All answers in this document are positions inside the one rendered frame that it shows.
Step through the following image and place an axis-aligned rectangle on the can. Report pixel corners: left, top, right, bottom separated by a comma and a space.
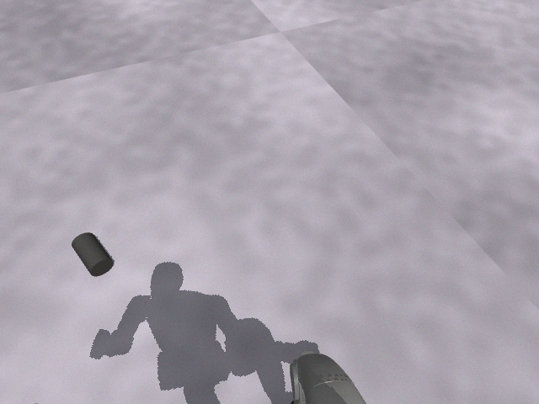
72, 232, 114, 276

